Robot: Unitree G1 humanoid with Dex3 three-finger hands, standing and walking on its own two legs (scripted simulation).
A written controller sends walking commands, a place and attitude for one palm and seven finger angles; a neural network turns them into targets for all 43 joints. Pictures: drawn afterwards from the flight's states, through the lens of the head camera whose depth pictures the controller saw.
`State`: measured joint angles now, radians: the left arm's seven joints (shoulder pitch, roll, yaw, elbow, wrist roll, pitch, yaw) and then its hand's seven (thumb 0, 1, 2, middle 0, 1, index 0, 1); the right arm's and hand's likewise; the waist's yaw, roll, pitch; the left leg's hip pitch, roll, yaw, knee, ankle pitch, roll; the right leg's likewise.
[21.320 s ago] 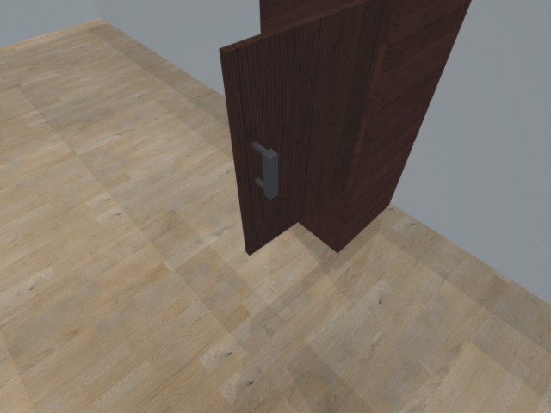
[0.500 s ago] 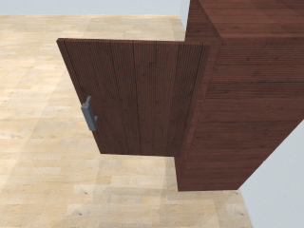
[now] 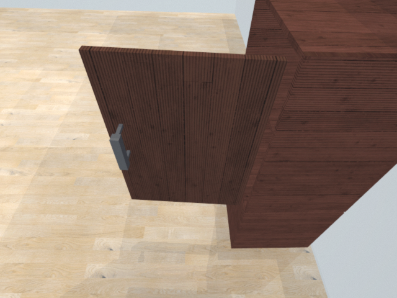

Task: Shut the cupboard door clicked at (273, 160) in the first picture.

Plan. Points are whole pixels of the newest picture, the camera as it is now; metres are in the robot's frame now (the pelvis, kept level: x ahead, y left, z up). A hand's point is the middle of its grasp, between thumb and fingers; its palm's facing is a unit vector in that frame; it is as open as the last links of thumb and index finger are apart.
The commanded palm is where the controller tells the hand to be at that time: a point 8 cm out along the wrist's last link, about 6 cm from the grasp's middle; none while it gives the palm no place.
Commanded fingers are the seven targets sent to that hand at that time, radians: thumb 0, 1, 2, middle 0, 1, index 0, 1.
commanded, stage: look again from close up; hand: left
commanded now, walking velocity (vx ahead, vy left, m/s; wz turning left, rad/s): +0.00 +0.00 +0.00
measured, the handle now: (122, 147) +0.48 +0.23 -0.02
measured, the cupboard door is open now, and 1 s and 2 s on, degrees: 86 86 86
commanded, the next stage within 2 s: raise the hand and make a fist in 0.12 s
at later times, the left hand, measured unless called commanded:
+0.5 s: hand (96, 271) +0.18 +0.21 -0.03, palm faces +0.05 -1.00 -0.09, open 6.8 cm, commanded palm +0.11 +0.27 -0.07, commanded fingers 0.00 0.90 0.90 -0.46 -0.58 -0.46 -0.58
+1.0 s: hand (97, 284) +0.16 +0.20 -0.05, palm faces +0.02 -1.00 -0.04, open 4.4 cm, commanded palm +0.12 +0.25 -0.05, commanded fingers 0.00 0.90 0.90 -0.92 -1.08 -0.92 -1.08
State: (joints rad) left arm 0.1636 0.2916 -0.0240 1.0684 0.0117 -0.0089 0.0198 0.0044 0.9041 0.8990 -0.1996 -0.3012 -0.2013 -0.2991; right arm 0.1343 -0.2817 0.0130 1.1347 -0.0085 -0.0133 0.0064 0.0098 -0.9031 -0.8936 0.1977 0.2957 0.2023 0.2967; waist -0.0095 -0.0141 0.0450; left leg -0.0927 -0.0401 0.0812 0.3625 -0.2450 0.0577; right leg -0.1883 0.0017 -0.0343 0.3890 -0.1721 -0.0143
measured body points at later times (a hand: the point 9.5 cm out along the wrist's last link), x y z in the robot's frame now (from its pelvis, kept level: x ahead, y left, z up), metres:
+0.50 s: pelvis -0.02 +0.00 -0.08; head +0.00 +0.00 +0.37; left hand +0.17 +0.26 -0.03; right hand +0.18 -0.23 -0.15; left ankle -0.03 +0.08 -0.74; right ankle +0.01 -0.10 -0.74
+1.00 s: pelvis -0.05 -0.03 -0.10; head +0.00 -0.02 +0.35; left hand +0.15 +0.26 -0.04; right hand +0.13 -0.26 -0.17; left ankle -0.03 +0.08 -0.74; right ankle +0.00 -0.10 -0.74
